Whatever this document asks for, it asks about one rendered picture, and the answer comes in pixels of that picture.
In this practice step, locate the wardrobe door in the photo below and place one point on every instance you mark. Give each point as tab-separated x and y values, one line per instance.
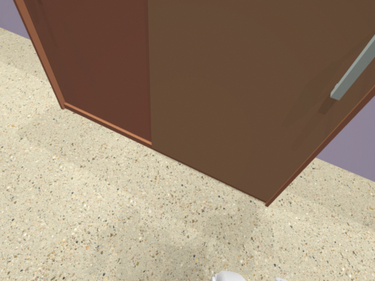
99	54
240	89

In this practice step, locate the handle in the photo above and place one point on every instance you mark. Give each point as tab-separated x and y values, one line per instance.
363	60

